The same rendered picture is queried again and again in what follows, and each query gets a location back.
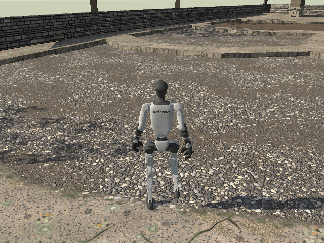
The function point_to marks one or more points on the robot left hand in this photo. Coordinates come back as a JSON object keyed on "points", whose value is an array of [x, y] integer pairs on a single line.
{"points": [[134, 145]]}

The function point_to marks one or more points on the robot left shin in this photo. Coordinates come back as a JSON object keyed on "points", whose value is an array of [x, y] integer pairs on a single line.
{"points": [[149, 185]]}

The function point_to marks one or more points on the robot right hand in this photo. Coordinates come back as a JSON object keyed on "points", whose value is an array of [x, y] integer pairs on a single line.
{"points": [[189, 152]]}

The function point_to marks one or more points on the left robot forearm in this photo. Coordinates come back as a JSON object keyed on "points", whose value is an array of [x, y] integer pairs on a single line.
{"points": [[137, 134]]}

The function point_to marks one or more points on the robot right upper arm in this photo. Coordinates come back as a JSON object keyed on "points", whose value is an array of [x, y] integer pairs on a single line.
{"points": [[179, 114]]}

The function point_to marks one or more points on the right robot forearm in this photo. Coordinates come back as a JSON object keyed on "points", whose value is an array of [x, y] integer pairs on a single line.
{"points": [[185, 137]]}

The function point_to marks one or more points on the robot left thigh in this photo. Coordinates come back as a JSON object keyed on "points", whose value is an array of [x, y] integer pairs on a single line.
{"points": [[149, 149]]}

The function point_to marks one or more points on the robot left upper arm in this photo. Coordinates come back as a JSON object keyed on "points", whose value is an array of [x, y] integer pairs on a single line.
{"points": [[143, 116]]}

